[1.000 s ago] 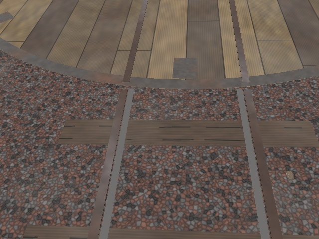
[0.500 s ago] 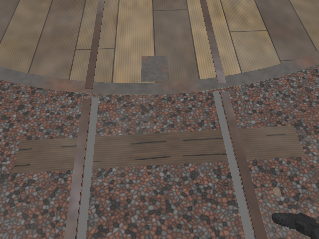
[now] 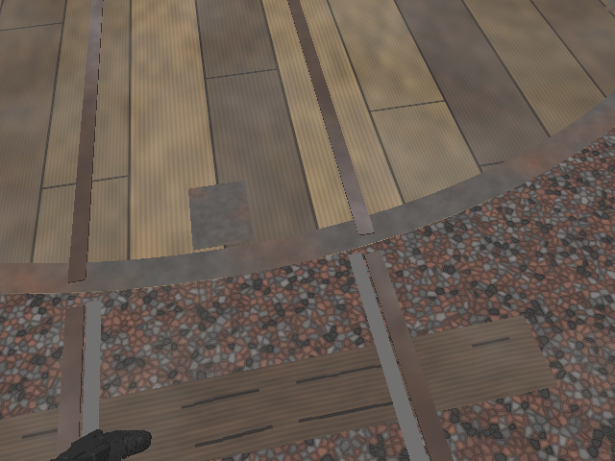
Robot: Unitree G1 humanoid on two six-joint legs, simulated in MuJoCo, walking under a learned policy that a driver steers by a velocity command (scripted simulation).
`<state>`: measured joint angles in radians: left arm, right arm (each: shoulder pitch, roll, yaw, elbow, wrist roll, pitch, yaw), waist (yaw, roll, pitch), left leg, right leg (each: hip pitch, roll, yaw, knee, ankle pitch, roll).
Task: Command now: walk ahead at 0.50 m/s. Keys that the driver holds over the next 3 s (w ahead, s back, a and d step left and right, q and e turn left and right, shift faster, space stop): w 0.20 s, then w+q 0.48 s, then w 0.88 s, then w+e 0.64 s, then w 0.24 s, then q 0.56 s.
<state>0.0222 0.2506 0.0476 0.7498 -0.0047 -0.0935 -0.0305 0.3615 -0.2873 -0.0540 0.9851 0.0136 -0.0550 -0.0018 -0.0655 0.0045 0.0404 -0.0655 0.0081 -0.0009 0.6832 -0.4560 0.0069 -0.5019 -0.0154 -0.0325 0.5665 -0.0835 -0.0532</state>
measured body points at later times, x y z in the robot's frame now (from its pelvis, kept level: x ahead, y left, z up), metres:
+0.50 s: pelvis +0.28 +0.03 +0.00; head +0.31 +0.04 +0.45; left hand +0.26 +0.32 -0.14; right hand +0.51 -0.19 -0.10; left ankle +0.41 +0.14 -0.72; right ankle +0.12 -0.10 -0.72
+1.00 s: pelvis +0.58 +0.08 +0.01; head +0.61 +0.10 +0.46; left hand +0.73 +0.37 -0.07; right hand +0.67 -0.19 -0.12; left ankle +0.41 +0.14 -0.72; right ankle +0.76 +0.02 -0.72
